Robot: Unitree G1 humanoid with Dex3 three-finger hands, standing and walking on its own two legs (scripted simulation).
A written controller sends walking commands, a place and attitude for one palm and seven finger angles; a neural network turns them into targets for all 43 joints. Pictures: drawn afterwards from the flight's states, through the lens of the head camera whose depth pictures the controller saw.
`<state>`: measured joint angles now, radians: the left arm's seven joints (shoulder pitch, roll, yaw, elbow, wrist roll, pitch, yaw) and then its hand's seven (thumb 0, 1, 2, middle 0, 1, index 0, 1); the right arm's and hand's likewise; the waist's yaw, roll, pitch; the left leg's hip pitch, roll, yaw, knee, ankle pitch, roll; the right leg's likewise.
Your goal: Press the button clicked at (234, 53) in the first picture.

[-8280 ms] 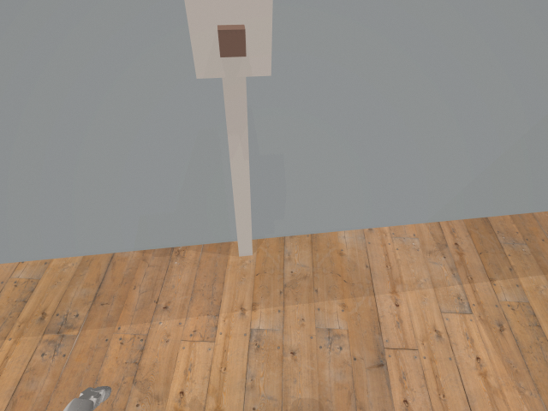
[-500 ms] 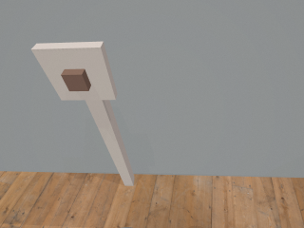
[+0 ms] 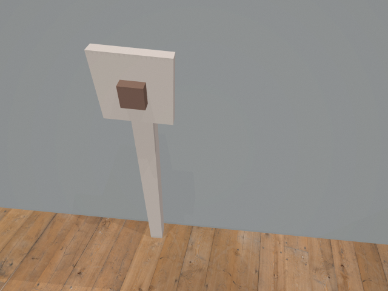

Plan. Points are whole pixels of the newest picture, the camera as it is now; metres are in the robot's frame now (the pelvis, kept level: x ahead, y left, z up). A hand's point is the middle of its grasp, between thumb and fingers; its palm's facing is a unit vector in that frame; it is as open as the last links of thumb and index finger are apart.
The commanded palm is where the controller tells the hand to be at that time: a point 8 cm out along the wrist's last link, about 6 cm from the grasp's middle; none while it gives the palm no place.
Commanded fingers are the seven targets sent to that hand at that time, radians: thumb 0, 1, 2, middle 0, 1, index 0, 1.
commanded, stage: come to a stop and stand still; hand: left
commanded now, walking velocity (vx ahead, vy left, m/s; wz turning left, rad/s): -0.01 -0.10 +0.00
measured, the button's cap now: (133, 94) +0.48 +0.19 +0.16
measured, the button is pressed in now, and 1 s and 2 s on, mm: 0 0 0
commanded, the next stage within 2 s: look again from close up in 0.56 s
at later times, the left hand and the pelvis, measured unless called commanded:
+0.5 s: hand out of the picture -0.01 +0.12 -0.18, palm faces +0.03 -0.99 -0.16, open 7.3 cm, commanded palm none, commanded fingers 0.00 0.90 0.90 -0.20 -0.30 -0.20 -0.30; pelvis +0.02 -0.03 +0.00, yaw +0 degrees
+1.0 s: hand out of the picture +0.01 +0.16 -0.18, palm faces +0.02 -0.98 -0.22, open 7.4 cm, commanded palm none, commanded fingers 0.00 0.90 0.90 -0.20 -0.30 -0.20 -0.30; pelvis +0.01 -0.02 -0.01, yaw +0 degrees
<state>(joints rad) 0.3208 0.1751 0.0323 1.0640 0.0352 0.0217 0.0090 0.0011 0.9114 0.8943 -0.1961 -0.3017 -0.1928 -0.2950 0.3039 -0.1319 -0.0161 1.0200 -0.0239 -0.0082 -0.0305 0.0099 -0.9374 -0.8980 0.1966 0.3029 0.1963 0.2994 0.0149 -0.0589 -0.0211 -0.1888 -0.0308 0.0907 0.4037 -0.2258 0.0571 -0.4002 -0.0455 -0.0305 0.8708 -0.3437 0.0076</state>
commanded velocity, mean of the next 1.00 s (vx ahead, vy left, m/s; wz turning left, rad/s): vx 0.00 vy -0.01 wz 0.00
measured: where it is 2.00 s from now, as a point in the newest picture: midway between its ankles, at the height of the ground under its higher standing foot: outside the picture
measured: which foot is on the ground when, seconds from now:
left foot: down 0.00-1.00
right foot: up 0.00-0.10, down 0.12-1.00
